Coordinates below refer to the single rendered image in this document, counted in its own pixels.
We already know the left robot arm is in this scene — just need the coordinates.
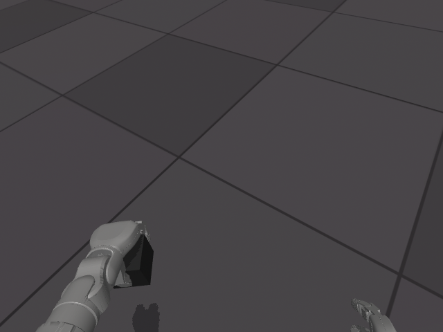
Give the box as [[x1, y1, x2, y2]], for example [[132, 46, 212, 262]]
[[36, 246, 123, 332]]

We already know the cube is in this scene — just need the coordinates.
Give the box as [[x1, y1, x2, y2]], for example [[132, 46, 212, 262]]
[[114, 234, 154, 288]]

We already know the left robot hand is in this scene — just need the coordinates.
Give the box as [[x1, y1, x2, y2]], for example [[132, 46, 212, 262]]
[[90, 220, 150, 287]]

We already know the right robot hand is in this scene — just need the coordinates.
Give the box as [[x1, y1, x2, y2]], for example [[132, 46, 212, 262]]
[[350, 298, 396, 332]]

